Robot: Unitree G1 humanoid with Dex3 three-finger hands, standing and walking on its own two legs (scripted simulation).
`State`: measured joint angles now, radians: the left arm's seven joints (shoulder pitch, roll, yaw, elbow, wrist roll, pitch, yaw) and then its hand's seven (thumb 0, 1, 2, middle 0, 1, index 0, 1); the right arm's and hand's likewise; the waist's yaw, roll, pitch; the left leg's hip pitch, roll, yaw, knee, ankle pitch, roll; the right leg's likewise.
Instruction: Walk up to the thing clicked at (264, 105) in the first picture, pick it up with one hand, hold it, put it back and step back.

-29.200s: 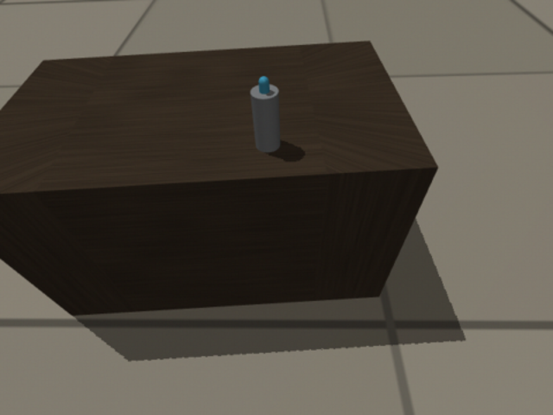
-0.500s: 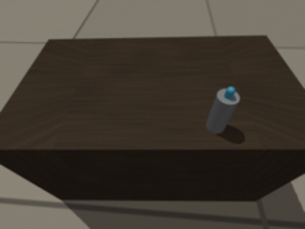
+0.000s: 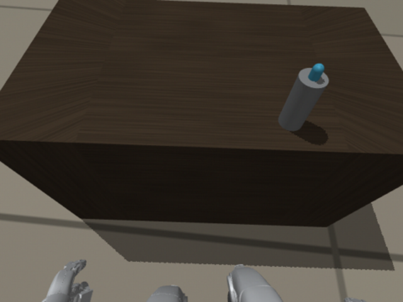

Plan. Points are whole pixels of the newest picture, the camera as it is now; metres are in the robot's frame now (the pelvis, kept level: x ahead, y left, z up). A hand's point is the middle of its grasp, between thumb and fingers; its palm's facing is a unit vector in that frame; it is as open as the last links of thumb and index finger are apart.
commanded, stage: step back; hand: right
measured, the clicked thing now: (303, 97) +0.55 -0.21 +0.04
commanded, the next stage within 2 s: none
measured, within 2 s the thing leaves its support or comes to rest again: neither
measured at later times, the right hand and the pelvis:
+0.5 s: hand out of the picture -0.02 -0.29 -0.15, palm faces +0.03 +0.93 -0.37, open 7.4 cm; pelvis -0.11 -0.01 +0.01, yaw -4 degrees
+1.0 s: hand out of the picture -0.16 -0.28 -0.13, palm faces +0.05 +0.91 -0.41, open 7.4 cm; pelvis -0.26 -0.01 +0.00, yaw -7 degrees
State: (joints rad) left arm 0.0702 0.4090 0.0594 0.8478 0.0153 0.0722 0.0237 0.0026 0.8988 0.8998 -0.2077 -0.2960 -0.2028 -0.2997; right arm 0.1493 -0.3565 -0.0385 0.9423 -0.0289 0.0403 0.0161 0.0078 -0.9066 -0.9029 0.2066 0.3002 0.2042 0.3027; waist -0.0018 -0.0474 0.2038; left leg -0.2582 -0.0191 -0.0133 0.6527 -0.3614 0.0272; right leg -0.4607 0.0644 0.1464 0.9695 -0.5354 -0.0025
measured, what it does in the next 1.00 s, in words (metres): walks backwards: right foot, then left foot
